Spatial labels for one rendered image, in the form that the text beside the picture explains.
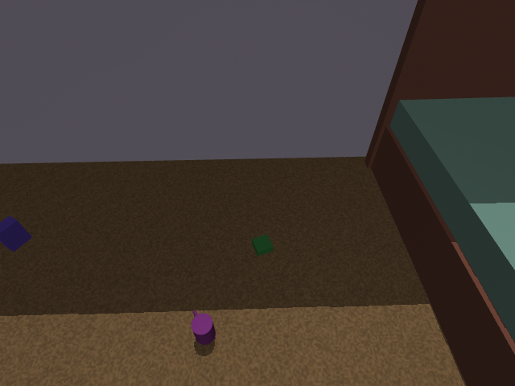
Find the bed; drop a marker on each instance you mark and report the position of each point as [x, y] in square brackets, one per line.
[443, 155]

